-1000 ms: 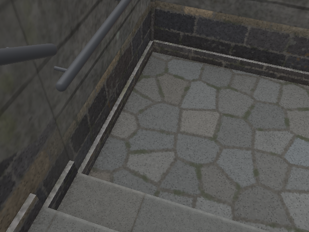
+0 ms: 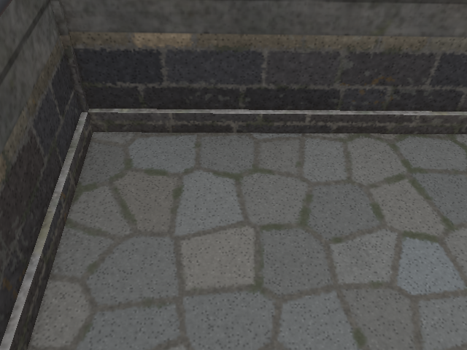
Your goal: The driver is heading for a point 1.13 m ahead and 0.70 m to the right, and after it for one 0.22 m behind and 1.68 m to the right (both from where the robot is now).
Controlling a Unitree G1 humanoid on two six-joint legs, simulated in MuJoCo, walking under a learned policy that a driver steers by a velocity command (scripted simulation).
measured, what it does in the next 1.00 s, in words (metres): goes down, turning right: right foot 0.18 m lower, then left foot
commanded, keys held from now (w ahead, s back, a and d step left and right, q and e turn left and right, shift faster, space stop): w+e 1.00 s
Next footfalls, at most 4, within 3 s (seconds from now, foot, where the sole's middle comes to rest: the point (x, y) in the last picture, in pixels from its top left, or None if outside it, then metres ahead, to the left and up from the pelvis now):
0.50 right None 0.43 -0.20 -0.95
0.90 left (274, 312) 0.77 -0.10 -0.95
1.42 right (385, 315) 0.78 -0.48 -0.95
1.98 left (399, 232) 1.14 -0.61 -0.95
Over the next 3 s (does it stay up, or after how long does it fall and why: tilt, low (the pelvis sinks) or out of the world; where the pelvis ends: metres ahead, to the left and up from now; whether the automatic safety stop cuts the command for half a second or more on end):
stays up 1.08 -0.72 -0.18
